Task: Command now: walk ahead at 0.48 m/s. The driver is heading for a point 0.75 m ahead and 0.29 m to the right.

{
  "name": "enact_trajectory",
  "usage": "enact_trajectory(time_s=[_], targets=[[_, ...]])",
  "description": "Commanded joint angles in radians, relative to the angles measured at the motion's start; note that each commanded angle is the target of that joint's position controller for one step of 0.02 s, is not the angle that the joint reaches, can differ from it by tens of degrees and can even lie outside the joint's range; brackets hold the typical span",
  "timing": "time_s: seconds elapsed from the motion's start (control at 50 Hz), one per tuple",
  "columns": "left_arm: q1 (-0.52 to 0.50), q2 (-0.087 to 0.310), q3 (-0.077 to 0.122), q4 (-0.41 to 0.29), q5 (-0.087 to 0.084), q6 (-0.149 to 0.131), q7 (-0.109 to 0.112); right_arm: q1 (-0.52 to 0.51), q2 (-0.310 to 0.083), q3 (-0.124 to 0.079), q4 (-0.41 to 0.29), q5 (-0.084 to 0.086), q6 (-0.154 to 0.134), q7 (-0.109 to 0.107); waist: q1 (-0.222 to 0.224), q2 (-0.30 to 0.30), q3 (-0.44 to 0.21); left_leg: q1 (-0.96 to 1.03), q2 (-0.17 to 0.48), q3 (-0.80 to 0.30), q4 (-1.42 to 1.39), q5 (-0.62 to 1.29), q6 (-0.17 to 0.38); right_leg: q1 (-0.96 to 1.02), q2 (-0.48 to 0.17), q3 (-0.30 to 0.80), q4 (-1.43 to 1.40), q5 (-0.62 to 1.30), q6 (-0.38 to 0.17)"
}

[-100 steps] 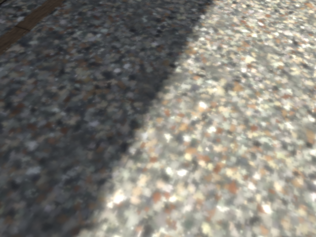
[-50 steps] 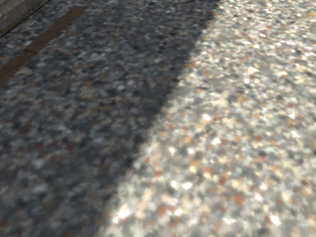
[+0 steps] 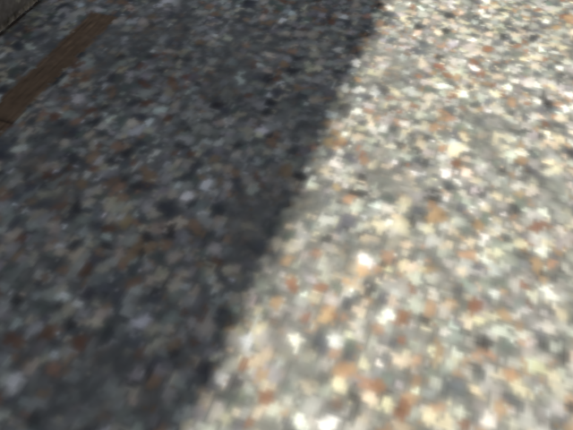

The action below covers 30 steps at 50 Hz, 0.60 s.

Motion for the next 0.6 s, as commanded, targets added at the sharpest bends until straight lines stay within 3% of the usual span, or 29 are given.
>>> enact_trajectory(time_s=[0.02,0.04,0.08,0.12,0.18,0.26,0.34,0.4,0.42,0.44,0.46,0.48,0.5,0.52,0.54,0.56,0.6], targets=[[0.141,0.110,0.024,0.014,0.012,-0.013,-0.006,-0.065,-0.118,-0.025,-0.106,0.021,-0.048,-0.003,0.072,-0.038,-0.080,-0.488,0.095,-0.023,0.251,0.128,0.039,0.386,-0.317,0.484,-0.400,-0.147,-0.174],[0.104,0.082,0.016,0.013,0.023,-0.021,-0.011,-0.054,-0.112,-0.034,-0.102,0.007,-0.034,-0.011,0.032,-0.049,-0.066,-0.416,0.132,-0.028,0.191,0.173,0.042,0.291,-0.272,0.387,-0.423,-0.068,-0.152],[0.109,0.070,0.012,0.032,0.022,-0.025,-0.014,-0.015,-0.068,-0.033,-0.097,0.000,-0.005,-0.017,-0.002,-0.080,-0.052,-0.351,0.150,-0.021,0.126,0.188,0.035,0.198,-0.239,0.303,-0.469,-0.030,-0.160],[0.158,0.097,0.015,0.055,0.016,-0.027,-0.004,-0.077,-0.080,-0.040,-0.131,-0.014,0.003,-0.023,-0.002,-0.069,-0.012,-0.396,0.159,-0.003,0.038,0.233,0.013,0.163,-0.223,0.275,-0.505,-0.011,-0.182],[0.234,0.139,0.027,0.068,0.014,-0.019,0.025,-0.235,-0.098,-0.047,-0.195,-0.027,-0.005,-0.025,0.033,-0.040,0.021,-0.518,0.153,-0.003,-0.179,0.396,-0.029,0.223,-0.223,0.280,-0.520,0.011,-0.186],[0.316,0.158,0.034,0.077,0.001,-0.004,0.046,-0.396,-0.076,-0.039,-0.241,-0.017,-0.021,-0.008,0.082,-0.047,0.017,-0.451,0.087,0.025,-0.454,0.562,-0.056,0.252,-0.187,0.232,-0.487,0.060,-0.143],[0.389,0.155,0.039,0.091,-0.012,0.013,0.053,-0.502,-0.087,-0.032,-0.284,-0.004,-0.033,0.012,0.111,-0.061,0.022,-0.412,0.055,0.010,-0.577,0.535,-0.060,0.338,-0.212,0.280,-0.406,0.040,-0.133],[0.379,0.174,0.053,0.080,-0.011,0.028,0.060,-0.465,-0.138,-0.046,-0.291,0.002,-0.048,0.019,0.070,-0.097,-0.005,-0.306,0.041,0.003,-0.633,0.432,-0.038,0.388,-0.243,0.339,-0.315,0.080,-0.109],[0.365,0.168,0.053,0.071,-0.010,0.032,0.059,-0.395,-0.160,-0.057,-0.275,0.001,-0.052,0.017,0.029,-0.105,-0.039,-0.206,0.032,0.017,-0.656,0.394,-0.020,0.382,-0.225,0.338,-0.247,0.148,-0.093],[0.352,0.137,0.043,0.055,-0.003,0.032,0.056,-0.254,-0.205,-0.079,-0.243,-0.006,-0.058,0.010,-0.035,-0.087,-0.138,0.002,0.055,0.003,-0.654,0.377,0.019,0.330,-0.161,0.303,-0.077,0.210,-0.064],[0.340,0.074,0.022,0.015,0.018,0.031,0.053,-0.072,-0.278,-0.097,-0.223,-0.021,-0.058,0.001,-0.101,0.029,-0.316,0.293,0.244,-0.175,-0.621,0.334,0.081,0.168,-0.073,0.225,0.234,0.028,-0.026],[0.466,-0.014,0.000,-0.017,-0.009,0.013,0.050,-0.025,-0.336,-0.110,-0.202,-0.031,-0.043,0.007,-0.027,0.355,-0.411,0.565,0.449,-0.624,-0.736,0.143,0.221,-0.203,0.053,0.132,0.540,-0.439,0.026],[0.450,0.101,0.022,0.001,-0.031,0.008,0.053,-0.061,-0.218,-0.081,-0.224,-0.029,-0.043,0.011,-0.042,0.247,-0.356,0.512,0.425,-0.655,-0.775,0.041,0.203,-0.298,-0.022,0.221,0.678,-0.427,0.025],[0.370,0.152,0.038,-0.014,-0.035,0.010,0.054,-0.124,-0.153,-0.063,-0.239,-0.023,-0.042,0.010,-0.046,0.154,-0.233,0.390,0.387,-0.466,-0.779,0.100,0.157,-0.327,-0.061,0.210,0.695,-0.332,0.020],[0.332,0.140,0.040,-0.018,-0.028,0.015,0.057,-0.183,-0.139,-0.056,-0.245,-0.026,-0.041,0.012,-0.021,0.077,-0.165,0.259,0.342,-0.335,-0.802,0.220,0.136,-0.283,-0.104,0.189,0.673,-0.248,0.029],[0.306,0.128,0.046,-0.028,-0.017,0.019,0.057,-0.220,-0.121,-0.053,-0.241,-0.030,-0.037,0.013,-0.002,0.071,-0.113,0.168,0.308,-0.254,-0.833,0.293,0.130,-0.258,-0.129,0.187,0.626,-0.193,0.033],[0.308,0.086,0.048,-0.042,-0.021,0.039,0.046,-0.241,-0.109,-0.051,-0.230,-0.037,-0.039,0.011,0.029,0.105,-0.074,0.070,0.268,-0.126,-0.890,0.367,0.127,-0.195,-0.162,0.171,0.580,-0.138,0.039]])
